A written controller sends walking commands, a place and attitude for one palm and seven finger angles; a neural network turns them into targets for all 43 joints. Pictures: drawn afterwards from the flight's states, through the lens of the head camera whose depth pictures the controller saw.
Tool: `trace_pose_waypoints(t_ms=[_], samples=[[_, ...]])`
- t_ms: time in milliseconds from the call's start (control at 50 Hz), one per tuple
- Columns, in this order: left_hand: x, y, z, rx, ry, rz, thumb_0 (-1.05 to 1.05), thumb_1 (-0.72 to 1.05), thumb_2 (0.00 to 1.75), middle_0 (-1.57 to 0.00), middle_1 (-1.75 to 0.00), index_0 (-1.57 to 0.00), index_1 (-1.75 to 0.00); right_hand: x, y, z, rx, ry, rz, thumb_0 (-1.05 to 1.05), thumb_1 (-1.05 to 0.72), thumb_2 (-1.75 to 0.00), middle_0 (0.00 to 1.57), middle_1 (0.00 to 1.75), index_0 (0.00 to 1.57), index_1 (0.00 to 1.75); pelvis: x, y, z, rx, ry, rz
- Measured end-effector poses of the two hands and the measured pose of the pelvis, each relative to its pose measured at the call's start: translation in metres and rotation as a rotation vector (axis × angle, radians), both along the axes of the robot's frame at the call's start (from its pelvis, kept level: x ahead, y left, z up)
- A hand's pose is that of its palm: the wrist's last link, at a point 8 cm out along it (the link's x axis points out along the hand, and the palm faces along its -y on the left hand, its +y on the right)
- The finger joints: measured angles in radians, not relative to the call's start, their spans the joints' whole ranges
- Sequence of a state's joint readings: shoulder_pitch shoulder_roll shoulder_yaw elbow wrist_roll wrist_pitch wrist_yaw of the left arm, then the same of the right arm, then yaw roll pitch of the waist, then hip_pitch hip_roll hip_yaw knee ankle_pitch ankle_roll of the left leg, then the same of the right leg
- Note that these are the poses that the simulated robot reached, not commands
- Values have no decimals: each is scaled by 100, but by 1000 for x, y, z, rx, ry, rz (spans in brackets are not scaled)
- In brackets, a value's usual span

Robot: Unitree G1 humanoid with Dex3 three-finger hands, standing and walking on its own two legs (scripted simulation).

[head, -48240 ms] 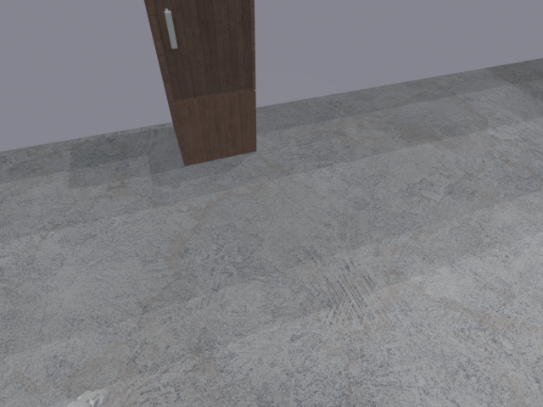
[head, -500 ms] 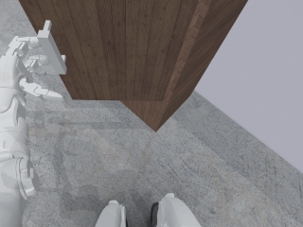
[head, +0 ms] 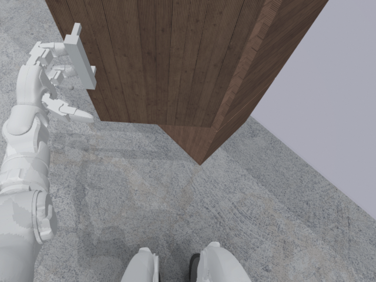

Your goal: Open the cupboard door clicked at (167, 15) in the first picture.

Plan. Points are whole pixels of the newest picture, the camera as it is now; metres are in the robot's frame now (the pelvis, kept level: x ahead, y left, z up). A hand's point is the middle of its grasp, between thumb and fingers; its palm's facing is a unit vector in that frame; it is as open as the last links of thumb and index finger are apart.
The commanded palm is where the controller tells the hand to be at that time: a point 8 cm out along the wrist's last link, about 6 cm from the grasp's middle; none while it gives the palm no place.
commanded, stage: slide the fingers in behind the handle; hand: left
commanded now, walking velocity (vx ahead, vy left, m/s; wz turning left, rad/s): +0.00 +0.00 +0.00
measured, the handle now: (84, 58) +0.57 +0.22 +0.05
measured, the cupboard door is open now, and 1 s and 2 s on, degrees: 44 44 44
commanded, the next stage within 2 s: move the hooked fingers beside the handle in 0.18 s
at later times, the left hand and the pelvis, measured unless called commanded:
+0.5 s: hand (70, 86) +0.49 +0.23 +0.05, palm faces +0.00 -1.00 -0.02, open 14.4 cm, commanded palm +0.48 +0.24 +0.05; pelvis +0.00 +0.00 +0.00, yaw +0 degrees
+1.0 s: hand (68, 83) +0.50 +0.24 +0.05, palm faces -0.04 -1.00 -0.01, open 14.0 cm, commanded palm +0.49 +0.26 +0.05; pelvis -0.01 +0.00 -0.01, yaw -2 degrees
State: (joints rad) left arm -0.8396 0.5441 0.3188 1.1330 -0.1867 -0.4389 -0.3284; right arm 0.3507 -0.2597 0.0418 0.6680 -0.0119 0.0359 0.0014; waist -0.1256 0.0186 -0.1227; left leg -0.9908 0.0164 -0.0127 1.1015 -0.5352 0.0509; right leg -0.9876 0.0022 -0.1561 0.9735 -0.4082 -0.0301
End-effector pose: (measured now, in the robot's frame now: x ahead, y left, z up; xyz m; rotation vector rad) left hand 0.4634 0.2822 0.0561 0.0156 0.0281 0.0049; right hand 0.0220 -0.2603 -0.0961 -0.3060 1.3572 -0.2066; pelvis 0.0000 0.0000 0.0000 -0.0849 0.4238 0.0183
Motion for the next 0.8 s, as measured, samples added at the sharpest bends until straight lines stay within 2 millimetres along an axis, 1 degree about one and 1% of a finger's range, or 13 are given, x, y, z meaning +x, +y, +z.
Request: trace_pose_waypoints(t_ms=[520, 800], samples=[[3, 2, 0, 2, 0, -8, -1, -50, 30, -22, -123, -21, -119, -13, 3, 2, -2, 20, -11, 0, -90, -90, 20, 30, 20, 30, -3, 2, -1, -3, 4, -2], [11, 7, -1, 0, -3, -27, -1, -50, 30, -29, -125, -27, -122, -19, 1, 0, -18, 25, -21, 0, -90, -90, 20, 30, 20, 30, -6, 2, -5, -3, 19, -14]])
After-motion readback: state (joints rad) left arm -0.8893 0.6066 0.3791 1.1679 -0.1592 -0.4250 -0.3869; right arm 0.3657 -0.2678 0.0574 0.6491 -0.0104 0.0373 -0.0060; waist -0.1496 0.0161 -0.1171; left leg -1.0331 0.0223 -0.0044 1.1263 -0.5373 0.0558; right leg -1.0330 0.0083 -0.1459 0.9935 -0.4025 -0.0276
